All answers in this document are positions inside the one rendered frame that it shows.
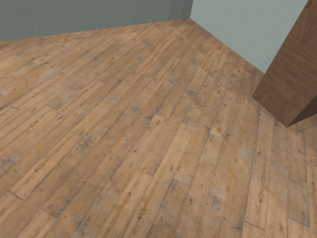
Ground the cabinet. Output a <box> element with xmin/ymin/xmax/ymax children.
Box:
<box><xmin>252</xmin><ymin>0</ymin><xmax>317</xmax><ymax>128</ymax></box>

